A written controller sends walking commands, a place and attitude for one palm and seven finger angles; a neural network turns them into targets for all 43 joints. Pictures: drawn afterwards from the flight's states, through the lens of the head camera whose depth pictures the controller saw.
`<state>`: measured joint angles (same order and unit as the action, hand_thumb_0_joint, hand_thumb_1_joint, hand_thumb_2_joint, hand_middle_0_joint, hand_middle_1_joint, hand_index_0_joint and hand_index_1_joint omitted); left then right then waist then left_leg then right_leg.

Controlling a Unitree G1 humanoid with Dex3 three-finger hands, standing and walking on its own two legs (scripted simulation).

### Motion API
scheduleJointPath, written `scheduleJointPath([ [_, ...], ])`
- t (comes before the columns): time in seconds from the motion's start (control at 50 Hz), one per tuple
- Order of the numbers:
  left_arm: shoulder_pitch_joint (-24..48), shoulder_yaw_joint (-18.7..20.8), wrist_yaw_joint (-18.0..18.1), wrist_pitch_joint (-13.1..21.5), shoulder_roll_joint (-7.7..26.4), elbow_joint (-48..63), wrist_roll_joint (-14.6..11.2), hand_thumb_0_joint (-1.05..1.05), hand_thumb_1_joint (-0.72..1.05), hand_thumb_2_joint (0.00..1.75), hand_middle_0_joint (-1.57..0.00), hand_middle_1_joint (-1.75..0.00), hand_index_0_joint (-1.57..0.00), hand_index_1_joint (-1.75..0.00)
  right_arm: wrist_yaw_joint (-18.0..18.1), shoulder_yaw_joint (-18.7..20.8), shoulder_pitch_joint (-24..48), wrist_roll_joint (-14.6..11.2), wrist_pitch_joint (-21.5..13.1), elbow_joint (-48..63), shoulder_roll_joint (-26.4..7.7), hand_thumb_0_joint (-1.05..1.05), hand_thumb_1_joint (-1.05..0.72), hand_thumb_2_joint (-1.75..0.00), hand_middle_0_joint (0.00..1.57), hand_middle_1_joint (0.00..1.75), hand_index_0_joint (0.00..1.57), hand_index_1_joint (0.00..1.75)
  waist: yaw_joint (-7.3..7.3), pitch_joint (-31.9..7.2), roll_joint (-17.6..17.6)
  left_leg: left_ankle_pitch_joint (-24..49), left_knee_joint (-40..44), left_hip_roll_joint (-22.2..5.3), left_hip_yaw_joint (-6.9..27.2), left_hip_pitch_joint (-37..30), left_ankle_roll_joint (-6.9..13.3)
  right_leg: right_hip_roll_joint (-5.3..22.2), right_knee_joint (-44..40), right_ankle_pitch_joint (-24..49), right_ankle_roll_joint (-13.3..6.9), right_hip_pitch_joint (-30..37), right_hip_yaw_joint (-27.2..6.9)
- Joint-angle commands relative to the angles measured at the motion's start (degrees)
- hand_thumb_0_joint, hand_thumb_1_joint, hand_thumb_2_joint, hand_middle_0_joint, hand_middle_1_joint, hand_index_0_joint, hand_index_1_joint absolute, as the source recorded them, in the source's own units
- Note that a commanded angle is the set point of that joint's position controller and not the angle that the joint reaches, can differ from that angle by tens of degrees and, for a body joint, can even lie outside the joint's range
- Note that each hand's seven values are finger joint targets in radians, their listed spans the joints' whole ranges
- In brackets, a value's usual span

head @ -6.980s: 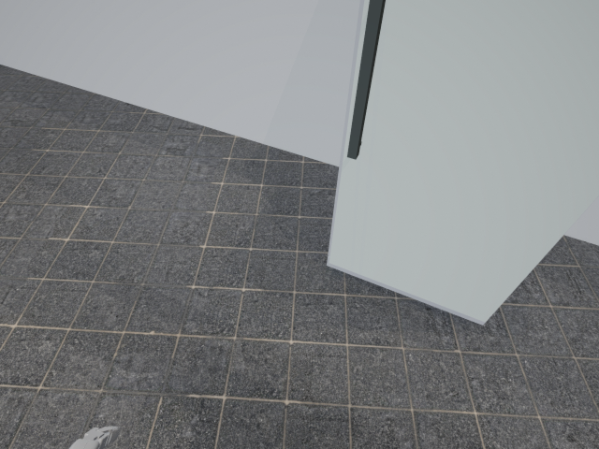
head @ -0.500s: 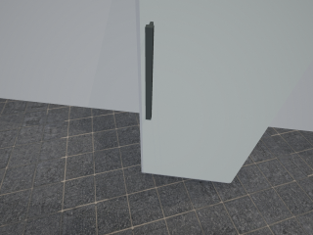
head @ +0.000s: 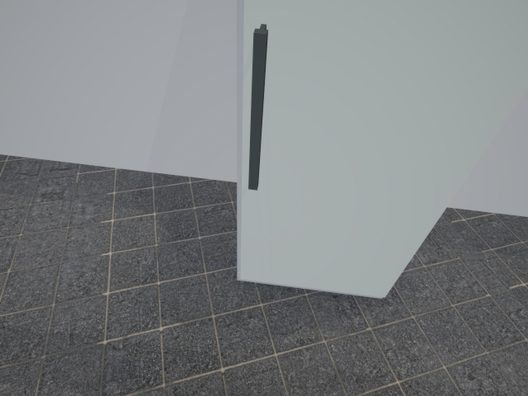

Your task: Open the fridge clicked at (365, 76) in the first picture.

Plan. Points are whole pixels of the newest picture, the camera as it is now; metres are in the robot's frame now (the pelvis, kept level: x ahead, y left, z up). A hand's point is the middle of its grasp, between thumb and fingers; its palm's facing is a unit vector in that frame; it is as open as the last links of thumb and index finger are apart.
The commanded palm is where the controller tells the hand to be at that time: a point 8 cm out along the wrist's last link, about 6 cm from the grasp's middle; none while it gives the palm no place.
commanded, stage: look again from close up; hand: left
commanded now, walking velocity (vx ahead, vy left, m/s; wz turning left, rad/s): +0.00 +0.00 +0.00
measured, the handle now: (257, 119) +0.67 +0.06 +0.09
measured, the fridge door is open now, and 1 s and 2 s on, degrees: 0 0 0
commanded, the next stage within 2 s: shuffle to correct the standing spot in 1.62 s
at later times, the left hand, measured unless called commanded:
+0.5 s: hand out of the picture -0.05 +0.22 -0.18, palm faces +0.06 -0.98 -0.18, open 7.3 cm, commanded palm none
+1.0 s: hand out of the picture -0.05 +0.17 -0.17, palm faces +0.04 -0.99 -0.15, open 7.4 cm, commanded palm none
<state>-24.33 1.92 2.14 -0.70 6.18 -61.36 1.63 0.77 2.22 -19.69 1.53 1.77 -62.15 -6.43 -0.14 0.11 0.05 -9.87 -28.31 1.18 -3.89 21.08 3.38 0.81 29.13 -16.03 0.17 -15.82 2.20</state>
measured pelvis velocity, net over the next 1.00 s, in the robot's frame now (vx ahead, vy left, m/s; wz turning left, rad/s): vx -0.03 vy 0.02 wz -0.02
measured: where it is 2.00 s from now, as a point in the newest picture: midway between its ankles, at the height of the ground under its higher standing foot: outside the picture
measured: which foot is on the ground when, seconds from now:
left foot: down 0.00-0.18, up 0.20-0.34, down 0.36-1.00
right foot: down 0.00-0.02, up 0.04-0.14, down 0.16-1.00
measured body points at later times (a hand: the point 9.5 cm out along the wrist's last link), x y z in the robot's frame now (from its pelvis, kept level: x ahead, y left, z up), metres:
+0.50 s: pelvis -0.05 +0.04 +0.00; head -0.06 +0.06 +0.45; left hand -0.05 +0.27 -0.16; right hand -0.07 -0.19 -0.15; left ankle -0.04 +0.13 -0.73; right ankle +0.00 -0.11 -0.73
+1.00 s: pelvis -0.03 +0.02 +0.01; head +0.00 +0.02 +0.46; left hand -0.05 +0.22 -0.16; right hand -0.03 -0.20 -0.15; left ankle -0.04 +0.13 -0.73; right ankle +0.00 -0.11 -0.73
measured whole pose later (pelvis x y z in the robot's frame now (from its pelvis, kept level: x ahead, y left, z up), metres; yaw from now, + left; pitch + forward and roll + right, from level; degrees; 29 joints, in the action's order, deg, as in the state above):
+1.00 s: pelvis -0.03 +0.02 +0.01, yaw -1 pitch +0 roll +0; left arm -19.4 0.8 1.7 0.8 6.1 -63.7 1.1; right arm 1.4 1.1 -16.2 0.9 -0.4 -62.7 -8.0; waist 0.7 2.3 -0.2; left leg -15.4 -26.5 0.4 -1.7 11.3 1.0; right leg 1.8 26.0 -11.3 0.8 -14.8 1.7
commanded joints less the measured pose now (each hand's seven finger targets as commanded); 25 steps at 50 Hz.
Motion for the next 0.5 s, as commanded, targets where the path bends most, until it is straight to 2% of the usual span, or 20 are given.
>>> scheduleJointPath([
  [0.0,-12.23,1.1,0.12,-0.85,2.49,-0.68,0.59,0.0,0.9,0.9,-0.2,-0.3,-0.2,-0.3,0.81,1.73,0.94,-0.18,-0.67,2.88,-9.32,0.0,-0.9,-0.9,0.2,0.3,0.2,0.3,3.23,4.86,10.84,-32.76,23.74,-11.8,15.72,12.29,-1.0,-1.7,9.97,-5.53,-0.87,6.99,2.75],
  [0.04,-17.8,1.47,0.01,-1.67,1.31,-2.33,0.5,0.0,0.9,0.9,-0.2,-0.3,-0.2,-0.3,0.66,1.98,5.89,-0.14,-0.33,4.17,-10.87,0.0,-0.9,-0.9,0.2,0.3,0.2,0.3,5.63,3.12,11.03,-31.35,26.29,-13.32,14.26,16.25,-0.1,-2.49,15.92,-7.02,-1.1,13.17,4.74],
  [0.06,-18.61,1.5,0.07,-1.4,1.05,-2.26,0.31,0.0,0.9,0.9,-0.2,-0.3,-0.2,-0.3,0.66,2.0,6.72,0.06,-0.21,4.46,-10.86,0.0,-0.9,-0.9,0.2,0.3,0.2,0.3,5.81,3.72,8.03,-28.32,24.6,-12.6,13.11,14.06,0.26,-1.8,11.01,-8.36,-1.46,13.18,4.51],
  [0.1,-18.16,1.1,0.34,-0.81,1.31,-2.29,0.36,0.0,0.9,0.9,-0.2,-0.3,-0.2,-0.3,0.59,2.04,4.41,-0.12,0.26,3.4,-9.73,0.0,-0.9,-0.9,0.2,0.3,0.2,0.3,4.43,6.12,1.26,-24.81,19.47,-8.49,9.45,7.11,-2.02,-1.19,-6.32,-6.5,-2.17,10.14,3.58],
  [0.12,-16.19,1.11,0.6,-0.64,3.63,-1.7,0.54,0.0,0.9,0.9,-0.2,-0.3,-0.2,-0.3,0.56,1.93,2.78,-0.62,0.64,2.97,-8.01,0.0,-0.9,-0.9,0.2,0.3,0.2,0.3,2.9,8.39,-3.2,-21.88,13.63,-4.12,6.0,5.27,-4.48,2.66,-13.78,-11.75,-3.82,5.78,-2.84],
  [0.14,-12.57,1.52,0.92,-0.62,6.86,-0.55,0.69,0.0,0.9,0.9,-0.2,-0.3,-0.2,-0.3,0.59,1.66,1.14,-0.96,1.36,2.98,-5.4,0.0,-0.9,-0.9,0.2,0.3,0.2,0.3,0.66,9.08,-10.28,-13.77,-1.77,0.7,1.57,-0.95,-5.95,10.78,-21.12,-22.35,-7.34,-6.0,-13.44],
  [0.16,-3.52,2.1,1.24,-0.36,9.47,2.01,0.47,0.0,0.9,0.9,-0.2,-0.3,-0.2,-0.3,0.34,2.36,-0.44,-0.64,2.05,2.49,-4.66,0.0,-0.9,-0.9,0.2,0.3,0.2,0.3,-1.67,8.45,-16.04,-9.4,-19.97,0.54,2.36,-8.59,-5.27,17.88,-28.5,-33.22,-10.08,-21.13,-20.34],
  [0.18,6.68,2.15,1.63,0.26,10.58,4.9,0.44,0.0,0.9,0.9,-0.2,-0.3,-0.2,-0.3,0.01,3.29,-2.48,-0.74,2.39,2.08,-7.3,0.0,-0.9,-0.9,0.2,0.3,0.2,0.3,-4.73,8.95,-15.13,-8.32,-32.61,-0.38,6.02,-8.68,-4.11,18.62,-29.63,-29.51,-9.98,-27.21,-20.88],
  [0.2,13.77,2.39,1.76,1.07,12.49,6.98,0.49,0.0,0.9,0.9,-0.2,-0.3,-0.2,-0.3,-0.29,4.03,-5.41,-0.83,1.93,1.8,-9.52,0.0,-0.9,-0.9,0.2,0.3,0.2,0.3,-7.71,7.26,-11.02,-8.37,-37.85,-1.15,7.72,-9.16,-3.31,17.42,-27.04,-23.22,-9.41,-28.07,-17.19],
  [0.22,15.73,2.27,1.6,1.77,12.14,7.72,0.81,0.0,0.9,0.9,-0.2,-0.3,-0.2,-0.3,-0.48,3.44,-7.65,-0.91,0.61,1.39,-8.32,0.0,-0.9,-0.9,0.2,0.3,0.2,0.3,-8.2,5.98,-6.97,-9.73,-33.98,-1.78,5.54,-8.2,-2.99,14.08,-22.36,-15.19,-7.76,-23.11,-10.01],
  [0.26,6.58,1.91,1.08,1.52,10.18,4.67,0.74,0.0,0.9,0.9,-0.2,-0.3,-0.2,-0.3,-0.07,1.2,-5.03,-1.02,-1.06,1.99,-3.86,0.0,-0.9,-0.9,0.2,0.3,0.2,0.3,-2.94,6.19,-3.54,-13.38,-13.57,-2.5,2.06,-5.12,-2.72,11.79,-16.87,-9.72,-7.18,-9.64,-8.56],
  [0.28,2.83,1.55,0.86,0.94,9.63,2.84,0.37,0.0,0.9,0.9,-0.2,-0.3,-0.2,-0.3,0.32,0.39,-4.26,-1.05,-1.5,2.18,-2.92,0.0,-0.9,-0.9,0.2,0.3,0.2,0.3,-1.78,7.32,-3.78,-10.85,-1.11,-2.84,1.39,-7.61,-2.68,11.02,-13.8,-12.12,-6.48,-8.65,-9.26],
  [0.3,1.29,1.2,0.52,0.46,8.12,1.91,0.07,0.0,0.9,0.9,-0.2,-0.3,-0.2,-0.3,0.51,-0.29,-4.76,-1.07,-2.04,1.89,-2.65,0.0,-0.9,-0.9,0.2,0.3,0.2,0.3,-0.72,8.68,-0.98,-6.86,8.46,-2.5,2.4,-9.29,-2.76,8.01,-8.71,-10.98,-4.67,-7.51,-7.05],
  [0.32,-2.0,0.66,0.07,0.31,5.8,1.21,-0.6,0.0,0.9,0.9,-0.2,-0.3,-0.2,-0.3,0.98,-0.38,-4.3,-0.64,-2.84,2.18,-5.21,0.0,-0.9,-0.9,0.2,0.3,0.2,0.3,0.92,8.35,7.63,-6.75,13.24,-7.47,11.25,-8.17,-1.46,4.42,-4.21,-6.64,-2.25,-7.56,-5.22],
  [0.34,-3.52,0.44,-0.32,0.42,4.79,1.19,-0.75,0.0,0.9,0.9,-0.2,-0.3,-0.2,-0.3,1.47,-0.11,-1.66,-0.31,-2.96,3.26,-8.26,0.0,-0.9,-0.9,0.2,0.3,0.2,0.3,2.83,7.99,10.35,-12.81,15.67,-12.65,16.02,-1.04,0.68,3.44,-3.75,-1.71,-0.61,-2.13,-2.79],
  [0.36,-2.83,0.49,-0.67,0.41,5.36,0.63,-0.42,0.0,0.9,0.9,-0.2,-0.3,-0.2,-0.3,1.51,0.06,0.63,-0.13,-2.85,3.82,-9.21,0.0,-0.9,-0.9,0.2,0.3,0.2,0.3,3.35,6.9,6.26,-19.67,17.12,-12.44,17.26,4.88,1.11,2.89,-2.8,0.87,-0.03,3.81,-1.56],
  [0.38,0.21,0.51,-0.55,-0.01,6.22,0.17,0.12,0.0,0.9,0.9,-0.2,-0.3,-0.2,-0.3,1.25,0.2,1.32,-0.26,-3.2,3.25,-9.74,0.0,-0.9,-0.9,0.2,0.3,0.2,0.3,2.48,7.48,8.33,-23.13,19.69,-11.28,17.6,6.71,0.46,2.86,-0.67,2.43,0.11,6.17,-0.73],
  [0.4,0.1,0.34,-0.41,-0.06,6.49,0.47,0.12,0.0,0.9,0.9,-0.2,-0.3,-0.2,-0.3,1.25,0.1,1.46,-0.41,-3.17,3.03,-10.03,0.0,-0.9,-0.9,0.2,0.3,0.2,0.3,2.95,6.84,8.99,-23.37,20.02,-11.12,17.2,7.25,0.32,3.0,-0.42,3.23,0.13,7.8,-1.27],
  [0.44,-0.19,-0.02,-0.54,0.06,6.17,-0.08,0.03,0.0,0.9,0.9,-0.2,-0.3,-0.2,-0.3,1.13,-0.14,1.64,-0.42,-2.98,2.59,-9.34,0.0,-0.9,-0.9,0.2,0.3,0.2,0.3,3.11,6.33,4.19,-22.01,18.99,-9.83,15.34,6.19,-0.1,3.24,-2.12,4.51,0.31,8.64,-1.63],
  [0.48,0.38,-0.1,-0.5,0.35,6.27,0.08,-0.06,0.0,0.9,0.9,-0.2,-0.3,-0.2,-0.3,1.0,-0.09,0.28,-0.48,-2.87,1.99,-8.92,0.0,-0.9,-0.9,0.2,0.3,0.2,0.3,2.45,5.78,2.91,-19.86,17.91,-8.78,13.9,4.53,-0.55,3.66,-4.11,4.91,0.28,8.6,-2.05],
])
